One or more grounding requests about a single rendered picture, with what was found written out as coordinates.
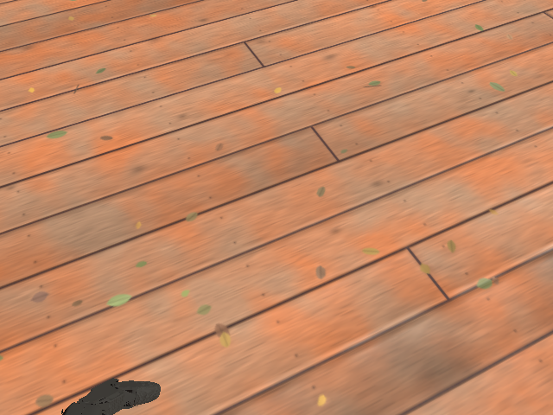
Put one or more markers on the robot left hand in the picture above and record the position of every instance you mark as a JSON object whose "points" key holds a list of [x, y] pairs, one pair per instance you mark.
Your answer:
{"points": [[112, 396]]}

